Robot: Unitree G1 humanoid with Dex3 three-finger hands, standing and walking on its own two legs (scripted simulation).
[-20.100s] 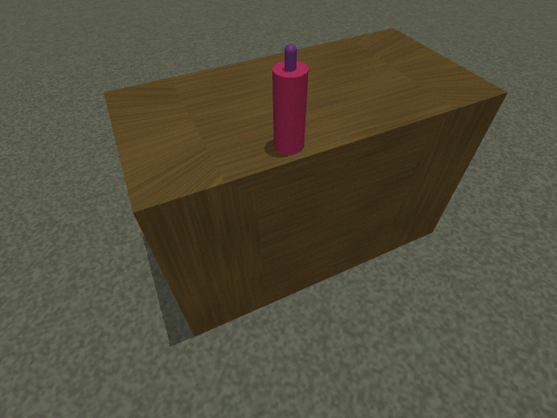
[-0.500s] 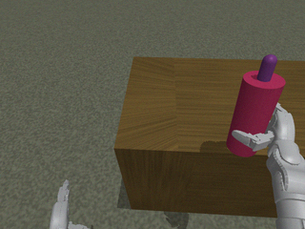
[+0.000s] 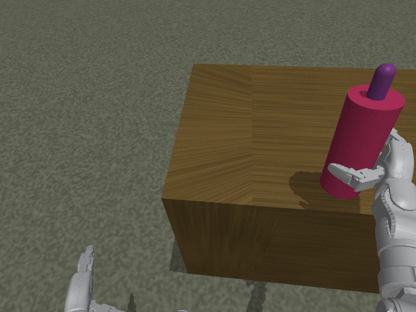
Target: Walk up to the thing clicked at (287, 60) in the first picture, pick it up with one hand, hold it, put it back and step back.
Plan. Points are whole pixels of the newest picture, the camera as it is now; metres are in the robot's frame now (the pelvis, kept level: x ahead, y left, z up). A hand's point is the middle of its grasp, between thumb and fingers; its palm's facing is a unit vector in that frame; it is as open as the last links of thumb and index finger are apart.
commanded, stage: lower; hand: right
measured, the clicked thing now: (359, 135) +0.41 -0.21 +0.13
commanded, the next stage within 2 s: open in 1.12 s
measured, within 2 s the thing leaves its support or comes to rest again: rests again in 2.00 s
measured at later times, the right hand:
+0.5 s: hand (348, 170) +0.41 -0.23 +0.03, palm faces +0.22 +0.98 +0.00, open 11.2 cm
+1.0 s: hand (353, 169) +0.42 -0.24 +0.03, palm faces +0.23 +0.97 +0.01, open 11.2 cm
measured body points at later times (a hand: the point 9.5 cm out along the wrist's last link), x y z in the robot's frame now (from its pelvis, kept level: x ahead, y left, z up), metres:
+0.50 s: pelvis -0.01 +0.00 -0.01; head +0.05 -0.02 +0.43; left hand +0.14 +0.27 -0.06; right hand +0.39 -0.28 +0.03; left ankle +0.05 +0.13 -0.72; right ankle -0.01 -0.13 -0.72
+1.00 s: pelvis -0.02 -0.01 -0.03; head +0.05 -0.04 +0.41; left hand +0.14 +0.26 -0.07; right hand +0.40 -0.29 +0.03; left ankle +0.05 +0.13 -0.72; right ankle -0.01 -0.13 -0.72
